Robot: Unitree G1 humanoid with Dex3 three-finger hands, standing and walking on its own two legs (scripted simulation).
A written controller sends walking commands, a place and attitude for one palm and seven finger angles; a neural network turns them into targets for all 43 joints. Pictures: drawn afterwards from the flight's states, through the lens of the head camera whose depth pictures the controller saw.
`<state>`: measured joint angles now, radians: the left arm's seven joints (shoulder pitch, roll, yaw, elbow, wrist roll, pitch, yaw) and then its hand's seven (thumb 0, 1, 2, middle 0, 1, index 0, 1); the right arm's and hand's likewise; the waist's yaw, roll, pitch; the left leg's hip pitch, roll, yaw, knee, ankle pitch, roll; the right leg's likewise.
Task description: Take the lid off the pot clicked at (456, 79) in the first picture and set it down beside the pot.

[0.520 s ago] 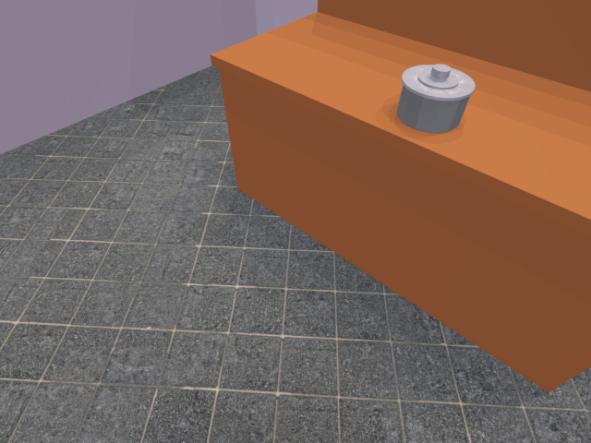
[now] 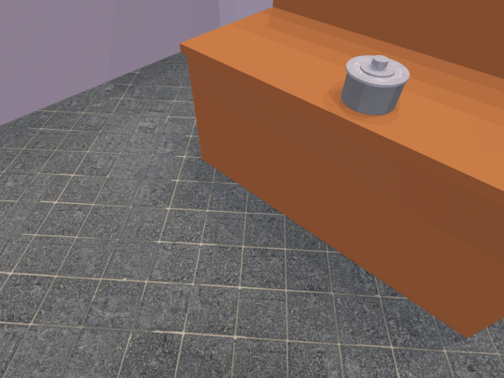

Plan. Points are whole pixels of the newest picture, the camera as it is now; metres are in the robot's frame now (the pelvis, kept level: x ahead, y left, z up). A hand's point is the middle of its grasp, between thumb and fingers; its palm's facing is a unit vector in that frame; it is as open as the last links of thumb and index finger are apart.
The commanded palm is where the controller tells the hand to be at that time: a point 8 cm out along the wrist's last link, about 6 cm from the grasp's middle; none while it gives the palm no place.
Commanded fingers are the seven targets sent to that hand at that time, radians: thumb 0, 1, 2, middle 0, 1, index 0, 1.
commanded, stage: look at it before walking up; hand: left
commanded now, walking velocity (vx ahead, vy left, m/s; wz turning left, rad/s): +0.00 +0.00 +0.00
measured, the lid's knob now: (380, 61) +0.98 -0.33 +0.05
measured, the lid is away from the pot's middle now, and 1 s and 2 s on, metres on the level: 0.00 0.00 0.00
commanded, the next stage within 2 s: walk to a spot facing it in 0.12 s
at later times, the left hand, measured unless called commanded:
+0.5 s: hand out of the picture +0.03 +0.23 -0.18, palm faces +0.10 -0.97 -0.23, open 7.4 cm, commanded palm none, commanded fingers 0.00 0.90 0.90 -0.20 -0.30 -0.20 -0.30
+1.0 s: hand (146, 298) +0.30 +0.25 -0.18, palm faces +0.10 -0.98 -0.16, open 7.4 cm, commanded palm none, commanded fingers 0.00 0.90 0.90 -0.20 -0.30 -0.20 -0.30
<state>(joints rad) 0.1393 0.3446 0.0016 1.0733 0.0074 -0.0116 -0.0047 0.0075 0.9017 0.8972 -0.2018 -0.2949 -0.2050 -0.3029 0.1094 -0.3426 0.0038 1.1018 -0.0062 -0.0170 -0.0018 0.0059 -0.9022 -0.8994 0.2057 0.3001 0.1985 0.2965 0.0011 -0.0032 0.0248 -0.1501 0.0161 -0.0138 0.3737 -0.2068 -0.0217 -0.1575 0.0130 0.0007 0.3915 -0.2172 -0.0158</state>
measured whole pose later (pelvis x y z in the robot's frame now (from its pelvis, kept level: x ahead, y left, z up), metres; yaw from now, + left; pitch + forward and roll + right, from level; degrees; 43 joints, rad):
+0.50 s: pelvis +0.04 +0.02 -0.01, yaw +5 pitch +0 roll -1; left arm 0.31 0.26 0.03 1.06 0.03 -0.02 -0.01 0.01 0.90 0.90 -0.20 -0.29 -0.20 -0.30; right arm 0.28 -0.24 -0.01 1.09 -0.02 0.01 0.03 0.01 -0.91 -0.90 0.20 0.30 0.20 0.30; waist 0.01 -0.02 -0.02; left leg -0.32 0.03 0.04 0.73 -0.44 0.01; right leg -0.09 -0.03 -0.07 0.41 -0.31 0.00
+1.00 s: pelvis +0.23 +0.07 -0.02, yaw +6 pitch +0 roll +1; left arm 0.16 0.16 0.05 1.00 0.01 -0.02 -0.02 0.01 0.91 0.90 -0.20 -0.29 -0.20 -0.30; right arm 0.46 -0.08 -0.02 1.15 -0.01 -0.08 -0.03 0.00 -0.90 -0.90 0.21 0.30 0.20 0.30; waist -0.05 -0.01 0.06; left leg 0.10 -0.02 0.10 0.30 -0.39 0.02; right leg -0.56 -0.07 -0.11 0.67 -0.14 -0.02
